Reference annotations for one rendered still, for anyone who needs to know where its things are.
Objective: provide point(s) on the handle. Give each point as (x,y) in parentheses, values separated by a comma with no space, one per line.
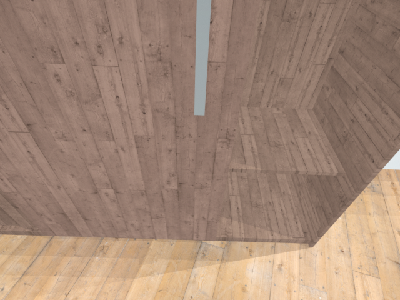
(203,16)

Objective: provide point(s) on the wardrobe door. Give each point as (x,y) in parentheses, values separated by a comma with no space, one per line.
(98,136)
(10,214)

